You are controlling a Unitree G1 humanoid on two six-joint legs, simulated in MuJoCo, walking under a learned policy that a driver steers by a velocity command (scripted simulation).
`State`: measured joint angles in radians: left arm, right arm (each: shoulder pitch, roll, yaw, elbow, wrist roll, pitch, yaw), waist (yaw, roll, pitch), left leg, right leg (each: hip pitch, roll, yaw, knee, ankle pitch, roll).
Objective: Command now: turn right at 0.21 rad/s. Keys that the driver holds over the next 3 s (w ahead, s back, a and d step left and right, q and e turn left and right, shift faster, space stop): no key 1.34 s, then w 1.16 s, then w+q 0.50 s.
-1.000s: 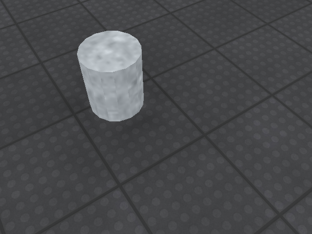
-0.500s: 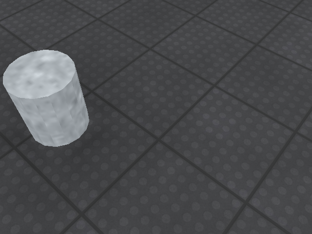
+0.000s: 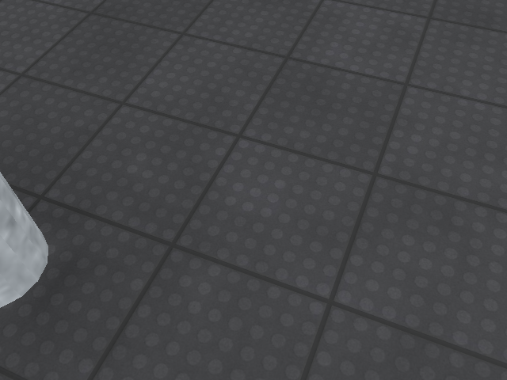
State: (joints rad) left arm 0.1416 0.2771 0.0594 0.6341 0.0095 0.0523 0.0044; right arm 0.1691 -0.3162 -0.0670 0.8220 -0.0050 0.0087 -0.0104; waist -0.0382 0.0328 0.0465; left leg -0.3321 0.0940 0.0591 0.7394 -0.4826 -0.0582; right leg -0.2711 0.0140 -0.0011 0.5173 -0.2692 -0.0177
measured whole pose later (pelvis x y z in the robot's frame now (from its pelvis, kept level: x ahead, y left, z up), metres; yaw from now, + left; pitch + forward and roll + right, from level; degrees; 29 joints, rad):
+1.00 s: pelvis +0.00 +0.02 +0.00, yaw -1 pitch -2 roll +0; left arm 0.17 0.24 0.04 1.06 0.00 0.01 0.04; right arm 0.19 -0.24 -0.01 1.03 -0.01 -0.01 -0.03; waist 0.00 0.00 0.04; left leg -0.17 0.00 0.01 0.48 -0.28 0.00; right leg -0.19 0.00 0.03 0.48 -0.25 0.02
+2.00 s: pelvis +0.22 +0.00 -0.01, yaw -1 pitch +2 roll +0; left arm 0.51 0.20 0.02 1.10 -0.01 -0.08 0.02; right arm -0.07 -0.23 -0.02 0.84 0.03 -0.09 0.05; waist 0.10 0.02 0.03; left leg -0.60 0.04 0.05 0.55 -0.02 0.06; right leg 0.19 0.00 -0.03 0.15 -0.37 0.00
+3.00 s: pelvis +0.78 -0.01 +0.01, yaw +12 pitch +1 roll -3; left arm 0.31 0.25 0.08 0.97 0.01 -0.10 0.02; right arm 0.11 -0.25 -0.07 0.85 0.02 -0.03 0.03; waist 0.06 0.03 0.02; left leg -0.68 0.12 -0.01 0.74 0.00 0.04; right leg 0.04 0.01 -0.26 0.22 -0.27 0.00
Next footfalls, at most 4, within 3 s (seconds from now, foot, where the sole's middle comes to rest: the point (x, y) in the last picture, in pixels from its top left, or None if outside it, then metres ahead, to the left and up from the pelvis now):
0.26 left None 0.03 0.13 -0.77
2.06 left None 0.44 0.12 -0.77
2.60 right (307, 275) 0.75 -0.13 -0.77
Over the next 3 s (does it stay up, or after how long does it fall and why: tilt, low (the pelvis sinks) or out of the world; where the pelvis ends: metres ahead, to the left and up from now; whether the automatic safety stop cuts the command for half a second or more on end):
stays up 0.78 -0.01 0.01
